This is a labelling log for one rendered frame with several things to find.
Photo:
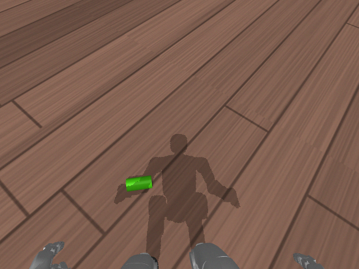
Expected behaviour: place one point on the can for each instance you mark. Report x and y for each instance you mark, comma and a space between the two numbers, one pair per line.
138, 183

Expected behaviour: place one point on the left robot hand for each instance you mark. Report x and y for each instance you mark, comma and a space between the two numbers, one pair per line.
43, 260

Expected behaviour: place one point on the right robot hand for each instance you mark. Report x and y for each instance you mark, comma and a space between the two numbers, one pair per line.
307, 262

